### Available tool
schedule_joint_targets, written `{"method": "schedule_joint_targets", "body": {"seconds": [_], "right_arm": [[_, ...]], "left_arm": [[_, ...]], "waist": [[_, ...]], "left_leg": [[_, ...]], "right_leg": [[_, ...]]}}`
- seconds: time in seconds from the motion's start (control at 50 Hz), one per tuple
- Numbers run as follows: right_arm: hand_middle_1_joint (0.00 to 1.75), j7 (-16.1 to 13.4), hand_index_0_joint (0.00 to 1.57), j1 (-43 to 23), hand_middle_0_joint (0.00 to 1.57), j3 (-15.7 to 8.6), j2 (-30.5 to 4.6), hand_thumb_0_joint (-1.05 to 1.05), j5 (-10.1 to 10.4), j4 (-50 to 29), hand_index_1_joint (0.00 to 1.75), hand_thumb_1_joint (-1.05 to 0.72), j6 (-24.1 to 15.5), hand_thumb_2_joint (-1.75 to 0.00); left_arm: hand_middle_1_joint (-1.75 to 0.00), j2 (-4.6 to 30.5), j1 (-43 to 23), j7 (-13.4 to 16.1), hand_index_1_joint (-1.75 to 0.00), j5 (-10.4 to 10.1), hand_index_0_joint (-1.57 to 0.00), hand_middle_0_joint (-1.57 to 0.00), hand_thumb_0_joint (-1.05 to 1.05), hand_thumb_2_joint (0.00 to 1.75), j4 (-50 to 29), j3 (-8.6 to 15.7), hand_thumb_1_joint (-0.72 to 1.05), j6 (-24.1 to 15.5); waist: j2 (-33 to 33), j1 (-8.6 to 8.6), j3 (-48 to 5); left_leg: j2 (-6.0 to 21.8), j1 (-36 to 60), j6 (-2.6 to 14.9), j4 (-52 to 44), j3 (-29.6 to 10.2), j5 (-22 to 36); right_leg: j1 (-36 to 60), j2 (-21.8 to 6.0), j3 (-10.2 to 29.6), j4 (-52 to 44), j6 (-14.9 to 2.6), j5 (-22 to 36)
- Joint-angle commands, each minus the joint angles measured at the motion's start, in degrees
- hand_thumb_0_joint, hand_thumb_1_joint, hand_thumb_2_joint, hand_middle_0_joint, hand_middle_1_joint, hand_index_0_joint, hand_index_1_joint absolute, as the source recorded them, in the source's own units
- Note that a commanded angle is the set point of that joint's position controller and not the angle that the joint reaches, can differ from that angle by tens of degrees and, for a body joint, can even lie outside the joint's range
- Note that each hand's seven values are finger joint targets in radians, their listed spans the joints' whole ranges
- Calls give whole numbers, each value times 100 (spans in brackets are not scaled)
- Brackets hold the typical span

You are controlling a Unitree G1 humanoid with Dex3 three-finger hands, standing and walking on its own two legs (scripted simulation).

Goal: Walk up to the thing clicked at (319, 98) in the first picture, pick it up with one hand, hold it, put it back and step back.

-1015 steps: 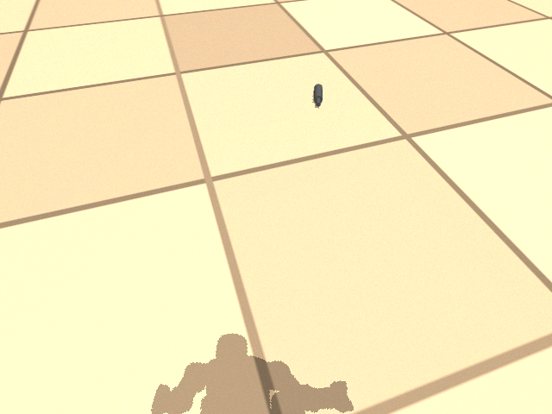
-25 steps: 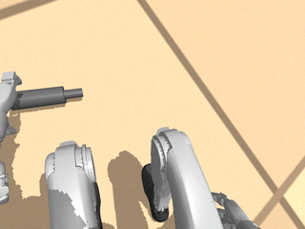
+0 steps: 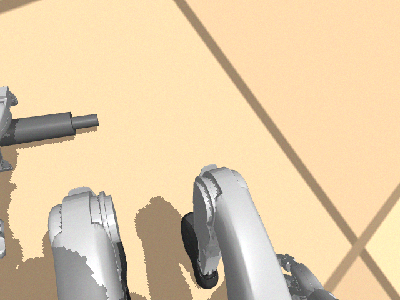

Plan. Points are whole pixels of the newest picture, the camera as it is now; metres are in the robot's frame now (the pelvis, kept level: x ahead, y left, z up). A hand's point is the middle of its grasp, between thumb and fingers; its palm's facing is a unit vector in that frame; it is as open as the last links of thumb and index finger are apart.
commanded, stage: rise first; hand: left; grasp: from above
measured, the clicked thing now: (51, 126) +0.49 +0.26 -0.29
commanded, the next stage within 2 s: approach in 0.82 s
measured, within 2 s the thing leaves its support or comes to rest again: neither
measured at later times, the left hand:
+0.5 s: hand out of the picture +0.44 +0.32 -0.19, palm faces -0.46 -0.09 -0.88, open 14.1 cm
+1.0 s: hand out of the picture +0.44 +0.32 -0.18, palm faces -0.46 -0.08 -0.88, open 14.0 cm
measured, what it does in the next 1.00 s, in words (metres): stands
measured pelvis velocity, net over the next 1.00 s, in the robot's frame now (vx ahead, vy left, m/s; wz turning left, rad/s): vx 0.00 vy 0.00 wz -0.01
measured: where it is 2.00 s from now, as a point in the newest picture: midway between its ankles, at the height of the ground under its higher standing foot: (161, 275)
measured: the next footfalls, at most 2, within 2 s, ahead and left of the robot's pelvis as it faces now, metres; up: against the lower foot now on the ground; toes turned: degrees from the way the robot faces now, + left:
none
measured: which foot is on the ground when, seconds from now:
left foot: down 0.00-1.00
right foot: down 0.00-1.00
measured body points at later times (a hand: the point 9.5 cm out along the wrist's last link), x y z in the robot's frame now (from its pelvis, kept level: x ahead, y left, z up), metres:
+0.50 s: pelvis +0.00 +0.00 +0.00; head +0.24 +0.09 +0.37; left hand +0.46 +0.33 -0.13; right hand +0.06 -0.27 -0.10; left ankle +0.07 +0.12 -0.29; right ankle +0.10 -0.11 -0.29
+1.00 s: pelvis +0.00 +0.00 +0.00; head +0.24 +0.09 +0.37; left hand +0.46 +0.33 -0.13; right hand +0.07 -0.26 -0.10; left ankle +0.07 +0.12 -0.29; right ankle +0.10 -0.11 -0.29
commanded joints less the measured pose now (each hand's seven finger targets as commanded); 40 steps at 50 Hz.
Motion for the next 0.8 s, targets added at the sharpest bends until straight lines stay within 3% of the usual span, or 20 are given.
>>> {"method": "schedule_joint_targets", "body": {"seconds": [0.0, 0.02, 0.1, 0.22, 0.32, 0.38, 0.42, 0.5, 0.58, 0.62, 0.66, 0.7, 0.78], "right_arm": [[30, -82, 20, 1188, 20, -418, -1465, 0, -36, -48, 30, -90, -33, -90], [30, -70, 20, 1149, 20, -422, -1455, 0, -37, -55, 30, -91, -45, -90], [30, -72, 20, 1159, 20, -396, -1470, 0, -38, -35, 30, -90, -54, -90], [30, -61, 20, 1182, 20, -363, -1478, 0, -56, -60, 30, -91, -64, -90], [30, -39, 20, 1182, 20, -399, -1493, 0, -20, -76, 30, -91, -52, -90], [30, -28, 20, 1228, 20, -407, -1490, 0, -14, -59, 30, -90, -54, -90], [30, -25, 20, 1243, 20, -373, -1516, 0, -12, -82, 30, -90, -42, -90], [30, -27, 20, 1182, 20, -355, -1494, 0, -5, -117, 30, -90, -38, -90], [30, -36, 20, 1181, 20, -365, -1480, 0, -8, -100, 30, -90, -50, -90], [30, -39, 20, 1201, 20, -386, -1519, 0, 1, -102, 30, -90, -73, -90], [30, -55, 20, 1170, 20, -359, -1486, 0, 6, -98, 30, -90, -65, -90], [30, -47, 20, 1234, 20, -391, -1499, 0, 9, -92, 30, -90, -79, -90], [30, -54, 20, 1199, 20, -380, -1493, 0, 15, -118, 30, -90, -54, -90]], "left_arm": [[-103, 1536, -1725, 239, -102, -34, -7, -7, 0, 100, -783, 204, -54, -27], [-103, 1522, -1595, 231, -102, -40, -8, -7, 0, 100, -673, 183, -54, -10], [-103, 1466, -1651, 220, -102, -22, -8, -8, 0, 100, -624, 123, -53, 23], [-103, 1727, -1669, 199, -103, -56, -7, -7, 0, 101, -716, 246, -55, 10], [-103, 1642, -1597, 160, -103, -80, -7, -7, 0, 100, -805, 223, -55, 52], [-103, 1505, -1628, 88, -103, -76, -7, -7, 0, 100, -772, 72, -55, 86], [-102, 1659, -1696, 91, -102, -130, -8, -8, 0, 100, -863, 195, -54, 60], [-102, 1766, -1730, 58, -102, -101, -8, -8, 0, 99, -906, 216, -54, 4], [-102, 1596, -1677, 48, -102, -61, -8, -8, 0, 100, -879, 102, -55, -11], [-102, 1529, -1778, 44, -102, -108, -8, -8, 0, 100, -901, 63, -54, -24], [-102, 1593, -1733, 71, -102, -104, -8, -8, 0, 100, -973, 67, -54, -25], [-101, 1514, -1706, 57, -101, -81, -9, -9, 0, 99, -884, 43, -53, 15], [-101, 1648, -1654, 43, -101, -98, -9, -9, 0, 98, -950, 143, -52, 29]], "waist": [[1860, -30, -3896], [1876, 21, -3810], [1958, -61, -3809], [1942, -11, -3833], [2067, 0, -3896], [2025, -75, -3808], [1884, -69, -3882], [1944, -18, -3853], [2033, -30, -3737], [1979, -115, -3698], [2159, -29, -3730], [1953, -80, -3699], [2038, 17, -3939]], "left_leg": [[-65, 2958, 96, -1349, 312, 1086], [-59, 2974, 93, -1370, 312, 1068], [-45, 3114, 77, -1338, 285, 1226], [-55, 2900, 105, -1299, 340, 1066], [-45, 3063, 69, -1396, 278, 1152], [-33, 3092, 76, -1354, 282, 1217], [-41, 2963, 105, -1299, 281, 1258], [-47, 2916, 100, -1358, 282, 1060], [-49, 3025, 68, -1426, 274, 960], [-38, 3060, 72, -1419, 235, 950], [-56, 3029, 60, -1443, 276, 986], [-41, 3039, 73, -1416, 263, 1018], [-50, 3125, 76, -1426, 284, 1169]], "right_leg": [[1873, 177, -238, -1315, -205, 1349], [1799, 180, -234, -1312, -216, 1323], [1754, 185, -253, -1260, -212, 1481], [1943, 182, -215, -1334, -193, 1348], [1831, 186, -272, -1270, -220, 1422], [1787, 187, -262, -1289, -213, 1502], [1957, 188, -252, -1320, -182, 1557], [1865, 190, -256, -1315, -205, 1339], [1742, 187, -269, -1312, -233, 1241], [1651, 175, -290, -1321, -217, 1243], [1719, 172, -264, -1316, -228, 1279], [1683, 164, -280, -1345, -211, 1300], [1812, 162, -262, -1318, -209, 1429]]}}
